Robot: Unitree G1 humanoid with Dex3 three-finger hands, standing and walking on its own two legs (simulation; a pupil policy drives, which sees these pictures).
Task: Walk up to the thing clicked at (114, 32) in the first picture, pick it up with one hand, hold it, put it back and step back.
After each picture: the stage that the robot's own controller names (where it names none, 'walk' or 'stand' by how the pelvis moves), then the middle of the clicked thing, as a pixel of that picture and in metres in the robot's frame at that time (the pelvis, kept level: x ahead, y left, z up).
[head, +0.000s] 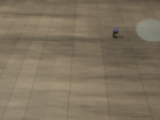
stand; (115, 33) +1.67 -0.41 -0.72
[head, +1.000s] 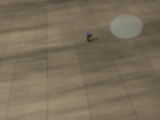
walk; (89, 36) +1.57 +0.02 -0.69
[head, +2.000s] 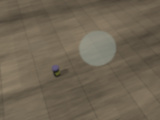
walk; (56, 71) +0.97 +0.31 -0.71
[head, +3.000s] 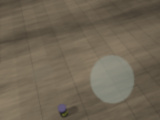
walk; (63, 110) +0.59 +0.25 -0.72
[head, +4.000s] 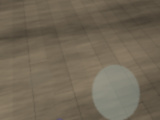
stand; out of the picture +0.44 +0.19 -0.70
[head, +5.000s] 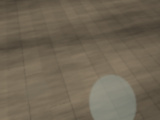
stand; out of the picture +0.40 +0.18 -0.72
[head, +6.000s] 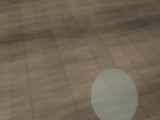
stand; out of the picture +0.41 +0.17 -0.72
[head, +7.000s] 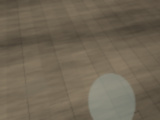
stand; out of the picture +0.39 +0.19 -0.73
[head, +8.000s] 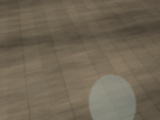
stand; out of the picture +0.39 +0.19 -0.73
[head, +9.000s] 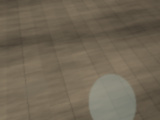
stand; out of the picture +0.38 +0.18 -0.73
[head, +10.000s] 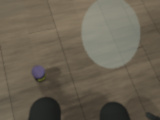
go down; (39, 74) +0.45 +0.21 -0.44
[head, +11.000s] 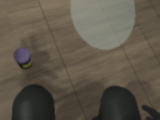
go down; (23, 59) +0.47 +0.25 -0.31
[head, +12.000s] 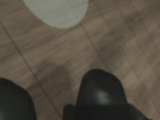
close in; out of the picture +0.44 +0.29 -0.22
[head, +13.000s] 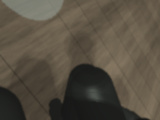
close; out of the picture +0.43 +0.31 -0.22
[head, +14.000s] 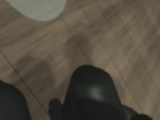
lift; out of the picture +0.40 +0.28 -0.23
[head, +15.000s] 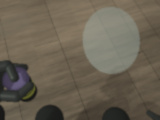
lift; (22, 85) +0.33 +0.20 -0.03
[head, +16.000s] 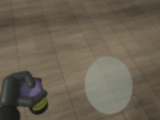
hold; (35, 97) +0.32 +0.17 -0.02
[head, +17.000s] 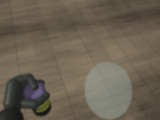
hold; (38, 99) +0.32 +0.16 -0.02
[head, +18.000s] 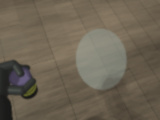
crouch; (24, 84) +0.37 +0.19 -0.08
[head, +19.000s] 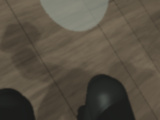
lower; out of the picture +0.48 +0.29 -0.14
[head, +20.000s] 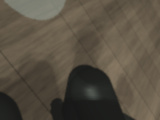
lower; out of the picture +0.42 +0.31 -0.23
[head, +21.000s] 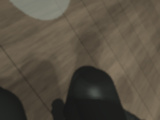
lower; out of the picture +0.42 +0.31 -0.23
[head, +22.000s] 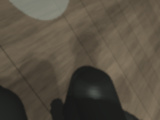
lower; out of the picture +0.42 +0.31 -0.23
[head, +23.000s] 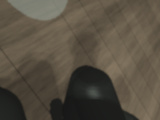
lower; out of the picture +0.42 +0.31 -0.23
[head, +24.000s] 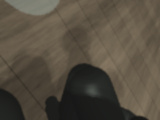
open; out of the picture +0.41 +0.28 -0.23
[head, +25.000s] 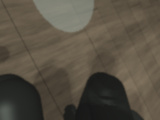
stand; out of the picture +0.40 +0.28 -0.24
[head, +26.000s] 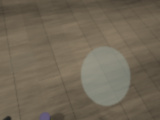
stand; (46, 119) +0.39 +0.20 -0.60
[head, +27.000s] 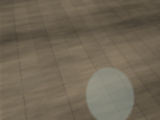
stand; out of the picture +0.38 +0.20 -0.67
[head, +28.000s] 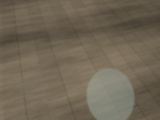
stand; out of the picture +0.39 +0.19 -0.67
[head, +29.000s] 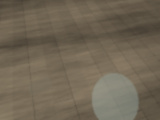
stand; out of the picture +0.40 +0.18 -0.72
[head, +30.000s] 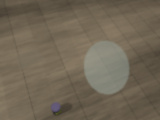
walk; (56, 109) +0.44 +0.17 -0.70
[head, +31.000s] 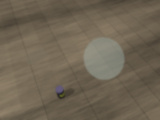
walk; (60, 92) +0.69 +0.25 -0.70
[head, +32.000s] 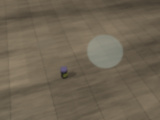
stand; (64, 72) +0.98 +0.19 -0.70
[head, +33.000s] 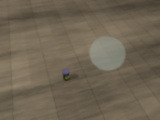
stand; (66, 74) +0.96 +0.17 -0.72
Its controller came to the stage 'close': yes
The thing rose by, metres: 0.69
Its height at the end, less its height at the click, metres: +0.00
